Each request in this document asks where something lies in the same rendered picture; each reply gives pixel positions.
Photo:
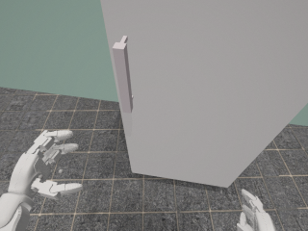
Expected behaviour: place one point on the fridge door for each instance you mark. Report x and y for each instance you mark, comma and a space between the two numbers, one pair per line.
213, 82

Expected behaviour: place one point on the handle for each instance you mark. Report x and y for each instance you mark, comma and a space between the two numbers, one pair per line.
122, 70

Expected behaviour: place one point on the robot left forearm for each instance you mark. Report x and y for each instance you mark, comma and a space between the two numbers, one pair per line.
15, 210

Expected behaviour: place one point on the right robot hand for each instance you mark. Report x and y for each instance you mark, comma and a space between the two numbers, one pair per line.
258, 218

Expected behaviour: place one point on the left robot hand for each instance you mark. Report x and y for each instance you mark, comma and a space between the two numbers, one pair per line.
25, 176

